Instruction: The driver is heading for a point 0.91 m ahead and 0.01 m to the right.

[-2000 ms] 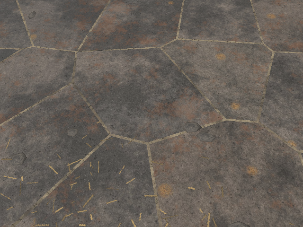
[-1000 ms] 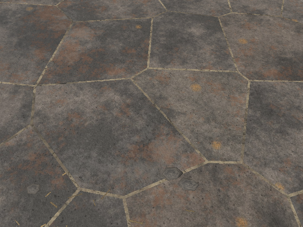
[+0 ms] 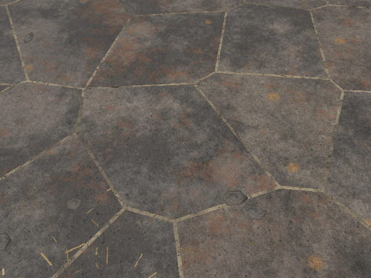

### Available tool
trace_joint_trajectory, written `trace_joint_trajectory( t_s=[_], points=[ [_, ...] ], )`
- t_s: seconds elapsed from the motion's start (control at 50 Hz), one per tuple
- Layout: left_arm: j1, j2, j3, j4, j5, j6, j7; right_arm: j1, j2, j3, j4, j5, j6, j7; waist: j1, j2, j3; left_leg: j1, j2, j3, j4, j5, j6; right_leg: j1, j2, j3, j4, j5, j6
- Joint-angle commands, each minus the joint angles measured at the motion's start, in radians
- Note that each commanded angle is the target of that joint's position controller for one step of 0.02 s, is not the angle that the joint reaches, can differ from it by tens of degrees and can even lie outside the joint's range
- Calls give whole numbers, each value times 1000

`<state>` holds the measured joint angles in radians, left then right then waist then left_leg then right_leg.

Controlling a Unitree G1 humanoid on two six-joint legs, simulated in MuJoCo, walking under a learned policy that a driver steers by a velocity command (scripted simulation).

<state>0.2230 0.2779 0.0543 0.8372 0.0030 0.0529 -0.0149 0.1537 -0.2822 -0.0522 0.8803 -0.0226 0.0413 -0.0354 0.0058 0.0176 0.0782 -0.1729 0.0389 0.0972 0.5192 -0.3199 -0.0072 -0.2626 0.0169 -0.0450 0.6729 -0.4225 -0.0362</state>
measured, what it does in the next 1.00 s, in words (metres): steps on the spot: right foot, then left foot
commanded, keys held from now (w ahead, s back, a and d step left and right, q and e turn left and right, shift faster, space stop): e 0.30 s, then no key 0.02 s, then q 0.58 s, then w+q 0.10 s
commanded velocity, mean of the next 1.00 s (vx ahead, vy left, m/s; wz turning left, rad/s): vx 0.01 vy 0.00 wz -0.01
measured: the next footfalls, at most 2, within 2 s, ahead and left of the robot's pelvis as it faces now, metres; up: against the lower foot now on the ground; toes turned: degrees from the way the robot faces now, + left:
right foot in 0.02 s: +0.03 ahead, -0.09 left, +0.00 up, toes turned -2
left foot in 0.56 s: +0.06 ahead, +0.09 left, +0.00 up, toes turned -13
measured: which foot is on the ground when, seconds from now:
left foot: down 0.00-0.02, up 0.04-0.54, down 0.56-0.92, up 0.94-1.00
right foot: up 0.00-0.00, down 0.02-0.58, up 0.60-0.90, down 0.92-1.00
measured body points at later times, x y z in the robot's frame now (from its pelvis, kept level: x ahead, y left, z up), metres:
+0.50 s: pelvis +0.00 -0.02 +0.01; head +0.02 -0.03 +0.46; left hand +0.14 +0.22 -0.11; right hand +0.04 -0.31 -0.12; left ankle +0.03 +0.11 -0.71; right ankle -0.01 -0.09 -0.73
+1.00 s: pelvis +0.00 -0.04 +0.01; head +0.03 -0.06 +0.46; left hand +0.08 +0.25 -0.09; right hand +0.11 -0.33 -0.13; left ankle +0.00 +0.09 -0.69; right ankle -0.01 -0.13 -0.73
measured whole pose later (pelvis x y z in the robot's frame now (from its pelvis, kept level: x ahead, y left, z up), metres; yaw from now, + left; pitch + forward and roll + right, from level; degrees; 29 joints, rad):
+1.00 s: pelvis +0.00 -0.04 +0.01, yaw +4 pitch +1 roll +1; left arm 0.22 0.29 0.03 0.81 0.03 0.01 0.04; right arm 0.18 -0.33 -0.09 0.86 -0.02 0.06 0.00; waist -0.01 0.04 0.05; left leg -0.41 -0.10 -0.16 0.81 -0.40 0.02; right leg -0.19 0.04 0.02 0.43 -0.25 -0.06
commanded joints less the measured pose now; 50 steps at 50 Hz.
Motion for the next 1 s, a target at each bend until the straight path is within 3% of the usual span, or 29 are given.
trace_joint_trajectory(
  t_s=[0.02, 0.04, 0.06, 0.08, 0.1, 0.12, 0.16, 0.22, 0.32, 0.38, 0.46, 0.5, 0.54, 0.56, 0.58, 0.6, 0.62, 0.64, 0.66, 0.72, 0.82, 0.86, 0.9, 0.92, 0.94, 0.96, 0.98, 1.0],
  points=[
    [55, 96, 27, -51, 14, -22, 4, 6, -155, -41, -38, 3, -6, 8, 30, 3, -93, -58, 164, -65, 125, 274, 75, 144, -8, 79, -299, 239, -30],
    [73, 228, 53, -73, 23, -38, 11, 39, -81, -24, -71, -12, -2, 14, 4, -280, -107, -285, 31, 32, 395, -191, -4, 256, -292, 471, -381, 536, -94],
    [147, 293, 71, -57, 11, -39, 4, -60, -71, -13, -115, -3, 12, -5, 63, -296, -112, -354, -75, -87, 521, -359, -3, 179, -395, 609, -388, 739, -247],
    [134, 243, 64, -51, 7, -36, 4, -61, -97, -17, -107, 2, 18, -8, 39, -154, -75, -374, -34, -138, 600, -295, 2, 171, -355, 540, -383, 650, -266],
    [66, 197, 53, -64, 2, -32, 10, -56, -105, -20, -92, 12, 15, -4, 15, -102, -31, -380, -14, -149, 604, -201, 5, 137, -292, 456, -384, 565, -240],
    [5, 168, 45, -81, 4, -25, 15, -46, -113, -23, -82, 13, 7, 2, -8, -87, -23, -379, -2, -153, 569, -131, 3, 140, -228, 403, -386, 509, -197],
    [-2, 151, 40, -90, -1, -23, 20, -14, -120, -26, -68, -6, 3, 15, -8, -112, -71, -358, -13, -142, 570, -66, -12, 183, -183, 362, -375, 587, -180],
    [42, 169, 47, -81, -5, -29, 18, -14, -104, -23, -77, 1, 7, 20, 3, -87, -99, -375, -24, -146, 538, -40, -31, 225, -179, 374, -366, 600, -181],
    [64, 176, 49, -82, 6, -23, 23, -42, -110, -22, -98, 2, 11, 12, 23, -119, -85, -396, -35, -154, 428, -45, -44, 217, -172, 440, -376, 457, -189],
    [54, 143, 31, -80, 19, -28, 29, -21, -97, -16, -82, 6, 9, 11, 28, -115, -104, -323, -29, -139, 366, -47, -36, 188, -179, 418, -385, 463, -192],
    [15, 89, -9, -53, 34, -36, 38, 0, -64, 3, -51, 12, 9, 16, 22, -114, -99, -114, -31, -128, 175, -47, -7, 87, -165, 365, -398, 411, -165],
    [0, 117, -11, -37, 33, -35, 45, 16, -75, 3, -35, 17, 6, 14, 13, -118, -77, -44, -52, -120, 72, -33, 10, 64, -171, 363, -378, 401, -154],
    [-16, 149, -5, -25, 19, -32, 52, 44, -85, 5, -26, 15, -7, 11, -23, -79, -57, 36, -54, -136, -138, 116, 31, 45, -164, 346, -319, 439, -117],
    [-5, 149, -5, -26, 19, -37, 54, 46, -114, 2, -28, 8, -18, 8, -14, -41, -68, 73, -5, -225, -180, 190, 46, 34, -142, 332, -281, 423, -84],
    [5, 134, -5, -42, 18, -40, 53, 62, -172, -5, -37, -4, -30, 6, 7, 59, -95, 89, 122, -389, -205, 340, 78, 16, -70, 256, -166, 358, -54],
    [0, 113, -5, -39, 7, -32, 55, 30, -214, -17, -29, 13, -31, 16, 31, 163, -60, 23, 209, -502, -199, 512, 182, -18, 53, 140, -137, 152, -24],
    [-7, 118, -6, -29, 14, -28, 63, 36, -172, -10, -36, 14, -34, 27, 10, 164, -66, 22, 255, -565, -218, 551, 233, -25, 59, 106, -69, 41, -11],
    [-31, 120, -1, -30, 12, -26, 64, 50, -165, -10, -36, 13, -36, 31, -12, 173, -67, 30, 251, -579, -229, 541, 252, -58, 73, 102, 25, -45, -5],
    [-54, 118, 2, -35, 8, -26, 59, 56, -171, -16, -34, 7, -32, 29, -19, 148, -66, 37, 231, -569, -234, 510, 260, -99, 75, 106, 125, -95, 7],
    [-63, 93, 1, -45, 8, -24, 48, 54, -184, -38, -31, 16, -16, 17, -1, 100, -71, 62, 143, -489, -208, 480, 227, -165, 49, 109, 204, -66, 47],
    [-83, 81, -7, -74, -2, -33, 51, 64, -185, -59, -38, 10, 5, 26, -31, 139, -123, 71, 106, -523, -174, 464, 205, -109, 57, 84, 35, -31, 65],
    [-34, 89, -6, -71, -5, -39, 54, 24, -194, -67, -52, 10, 11, 33, -8, 153, -140, 25, 89, -546, -156, 458, 177, -10, 68, 81, -93, 10, 51],
    [53, 104, 0, -50, 5, -49, 66, -30, -180, -66, -75, 21, 14, 35, 46, 121, -140, -93, 22, -524, -97, 303, 99, 169, 49, 89, -355, 168, 34],
    [79, 191, 18, -50, 23, -53, 74, 2, -123, -53, -90, 23, 9, 36, 31, -67, -154, -242, -74, -427, 46, -10, 45, 278, -147, 296, -487, 12, -10],
    [13, 297, 40, -85, 29, -48, 69, 26, -78, -43, -105, 20, 5, 29, 19, -287, -131, -409, -227, -232, 255, -240, 20, 252, -369, 587, -564, -187, -110],
    [5, 259, 33, -84, 49, -46, 60, -3, -163, -55, -105, -10, 4, 27, 15, -194, -82, -410, -113, -249, 396, -204, 34, 143, -409, 588, -556, -253, -163],
    [-29, 186, 13, -93, 42, -51, 56, -2, -177, -64, -91, -7, 1, 39, -8, -137, -38, -411, -95, -250, 454, -141, 42, 112, -353, 526, -563, -276, -155],
    [-54, 152, 4, -98, 33, -58, 57, 23, -162, -63, -73, -10, 0, 52, -25, -135, 1, -430, -85, -233, 496, -80, 34, 115, -293, 435, -568, -223, -127]
  ],
)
